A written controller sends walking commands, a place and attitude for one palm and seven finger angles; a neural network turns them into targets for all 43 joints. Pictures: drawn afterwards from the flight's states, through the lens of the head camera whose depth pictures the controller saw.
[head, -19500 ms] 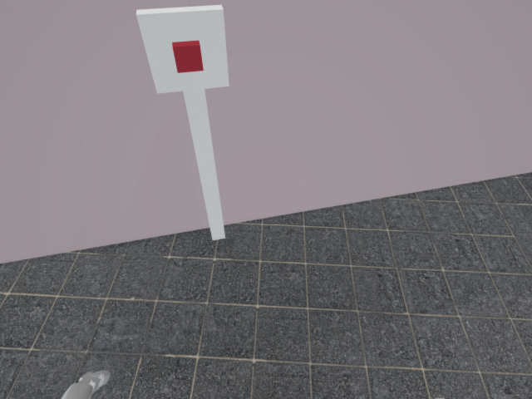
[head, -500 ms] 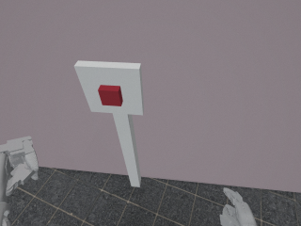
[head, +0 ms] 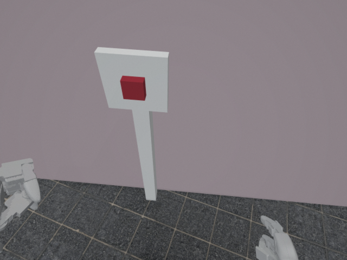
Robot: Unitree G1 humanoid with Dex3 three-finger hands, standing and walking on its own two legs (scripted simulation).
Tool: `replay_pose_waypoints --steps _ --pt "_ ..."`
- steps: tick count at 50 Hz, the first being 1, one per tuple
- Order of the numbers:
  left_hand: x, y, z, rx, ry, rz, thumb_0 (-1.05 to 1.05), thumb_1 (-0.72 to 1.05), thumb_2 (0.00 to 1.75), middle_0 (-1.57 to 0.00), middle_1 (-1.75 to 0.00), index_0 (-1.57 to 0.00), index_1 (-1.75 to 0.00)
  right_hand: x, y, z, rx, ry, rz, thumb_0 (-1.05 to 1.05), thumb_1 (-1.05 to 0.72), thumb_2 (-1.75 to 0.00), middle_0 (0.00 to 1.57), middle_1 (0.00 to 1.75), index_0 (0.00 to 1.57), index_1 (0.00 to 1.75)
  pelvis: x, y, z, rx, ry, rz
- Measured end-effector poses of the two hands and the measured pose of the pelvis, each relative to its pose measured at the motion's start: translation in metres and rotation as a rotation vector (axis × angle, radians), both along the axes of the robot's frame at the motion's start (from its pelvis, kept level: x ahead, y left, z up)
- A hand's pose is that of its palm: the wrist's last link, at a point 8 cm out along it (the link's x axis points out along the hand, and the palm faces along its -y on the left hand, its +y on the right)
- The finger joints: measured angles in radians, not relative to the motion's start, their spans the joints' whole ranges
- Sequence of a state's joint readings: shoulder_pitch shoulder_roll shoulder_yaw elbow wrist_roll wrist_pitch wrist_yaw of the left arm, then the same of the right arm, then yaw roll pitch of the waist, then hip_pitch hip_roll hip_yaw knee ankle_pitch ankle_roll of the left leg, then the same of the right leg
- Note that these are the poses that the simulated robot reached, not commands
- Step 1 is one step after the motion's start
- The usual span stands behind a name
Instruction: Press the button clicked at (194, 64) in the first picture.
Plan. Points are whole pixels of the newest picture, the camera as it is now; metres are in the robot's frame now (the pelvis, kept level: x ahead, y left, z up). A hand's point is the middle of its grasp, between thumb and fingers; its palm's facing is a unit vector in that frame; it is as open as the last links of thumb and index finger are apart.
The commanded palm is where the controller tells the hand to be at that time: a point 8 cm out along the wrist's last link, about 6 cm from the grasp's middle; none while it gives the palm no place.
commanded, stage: step back with the hand held close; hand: left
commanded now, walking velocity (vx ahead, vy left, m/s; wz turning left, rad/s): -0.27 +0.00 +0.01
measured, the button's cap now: (134, 87) +0.54 +0.16 +0.10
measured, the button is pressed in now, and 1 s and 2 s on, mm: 0 0 0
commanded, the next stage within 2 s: stop stepping back and stand still in 0.48 s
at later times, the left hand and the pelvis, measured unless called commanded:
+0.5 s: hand (2, 252) +0.10 +0.24 +0.16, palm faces +0.28 -0.86 -0.42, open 3.1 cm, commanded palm +0.04 +0.28 +0.18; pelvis -0.10 +0.01 -0.01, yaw -2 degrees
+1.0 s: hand out of the picture +0.08 +0.28 +0.18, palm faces +0.26 -0.91 -0.32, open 3.1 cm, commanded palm +0.00 +0.33 +0.18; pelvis -0.15 +0.06 +0.01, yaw -5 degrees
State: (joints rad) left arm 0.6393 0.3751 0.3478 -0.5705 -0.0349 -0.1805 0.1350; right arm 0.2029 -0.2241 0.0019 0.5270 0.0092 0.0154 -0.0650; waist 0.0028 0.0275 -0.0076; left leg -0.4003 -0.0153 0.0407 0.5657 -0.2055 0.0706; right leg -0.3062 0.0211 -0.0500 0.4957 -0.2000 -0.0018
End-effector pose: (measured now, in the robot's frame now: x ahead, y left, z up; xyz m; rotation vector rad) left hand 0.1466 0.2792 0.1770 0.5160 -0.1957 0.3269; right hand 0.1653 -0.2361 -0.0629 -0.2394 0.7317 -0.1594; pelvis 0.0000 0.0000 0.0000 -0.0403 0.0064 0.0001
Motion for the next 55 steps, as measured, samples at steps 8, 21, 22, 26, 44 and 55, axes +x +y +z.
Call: replay_pose_waypoints --steps 8,21,22,26,44,55 --pt "-0.023 0.013 0.006 -0.003 -0.124 -0.028 0.02 0.89 0.90 -1.31 -1.50 -1.31 -1.50 -0.041 0.007 -0.003 -0.075 0.050 0.001 0.01 -0.90 -0.89 0.21 0.30 0.21 0.30 -0.023 0.014 -0.006 -0.032 -0.014 0.016" --pt "-0.061 0.024 0.007 -0.016 -0.085 -0.043 0.01 0.89 0.90 -1.30 -1.50 -1.31 -1.50 -0.070 0.041 0.006 -0.012 0.021 0.071 0.01 -0.90 -0.89 0.21 0.30 0.21 0.30 -0.067 0.015 0.006 -0.046 0.094 -0.002" --pt "-0.064 0.019 0.005 -0.021 -0.081 -0.062 0.01 0.89 0.90 -1.30 -1.50 -1.31 -1.50 -0.071 0.041 0.005 -0.010 0.015 0.083 0.01 -0.90 -0.89 0.21 0.30 0.21 0.30 -0.074 0.014 0.004 -0.039 0.099 -0.006" --pt "-0.082 -0.002 0.005 0.004 -0.107 -0.165 0.02 0.89 0.90 -1.30 -1.50 -1.31 -1.50 -0.087 0.037 -0.007 -0.005 0.004 0.098 0.01 -0.90 -0.89 0.21 0.30 0.21 0.30 -0.107 0.010 -0.007 -0.033 0.075 -0.034" --pt "-0.106 0.061 -0.018 -0.147 -0.265 -0.030 0.01 0.89 0.90 -1.31 -1.50 -1.31 -1.50 -0.193 0.016 -0.015 -0.130 0.034 -0.150 0.02 -0.91 -0.89 0.20 0.30 0.20 0.30 -0.122 0.048 -0.024 -0.032 -0.077 -0.039" --pt "-0.141 0.039 0.042 0.073 -0.112 -0.286 0.02 0.89 0.90 -1.30 -1.50 -1.30 -1.50 -0.210 0.083 0.022 0.023 -0.050 -0.075 0.01 -0.90 -0.89 0.21 0.30 0.21 0.30 -0.163 0.068 0.014 -0.028 -0.009 -0.116"
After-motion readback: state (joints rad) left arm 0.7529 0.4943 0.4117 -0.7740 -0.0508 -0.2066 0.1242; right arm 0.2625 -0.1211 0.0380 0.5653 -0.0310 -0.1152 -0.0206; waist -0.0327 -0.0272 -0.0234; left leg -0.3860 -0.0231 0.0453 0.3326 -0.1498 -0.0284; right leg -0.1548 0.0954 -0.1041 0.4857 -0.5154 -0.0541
